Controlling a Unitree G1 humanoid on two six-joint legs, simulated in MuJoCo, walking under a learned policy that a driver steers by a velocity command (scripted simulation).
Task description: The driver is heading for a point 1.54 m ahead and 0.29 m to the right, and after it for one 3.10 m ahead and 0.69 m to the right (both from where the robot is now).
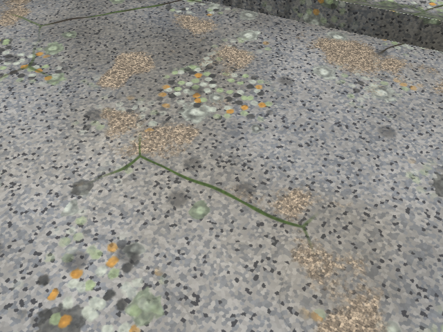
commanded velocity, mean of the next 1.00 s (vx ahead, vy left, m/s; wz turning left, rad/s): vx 0.45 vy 0.00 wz -0.36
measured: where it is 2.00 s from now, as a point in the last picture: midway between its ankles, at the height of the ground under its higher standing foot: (286, 212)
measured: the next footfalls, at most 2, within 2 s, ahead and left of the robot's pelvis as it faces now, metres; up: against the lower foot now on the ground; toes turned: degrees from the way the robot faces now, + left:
left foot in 0.18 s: +0.17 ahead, +0.14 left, +0.00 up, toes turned +4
right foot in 0.70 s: +0.47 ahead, -0.04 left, +0.00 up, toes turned -20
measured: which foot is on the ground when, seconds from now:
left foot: up 0.00-0.16, down 0.18-0.70, up 0.72-1.00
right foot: down 0.00-0.20, up 0.22-0.68, down 0.70-1.00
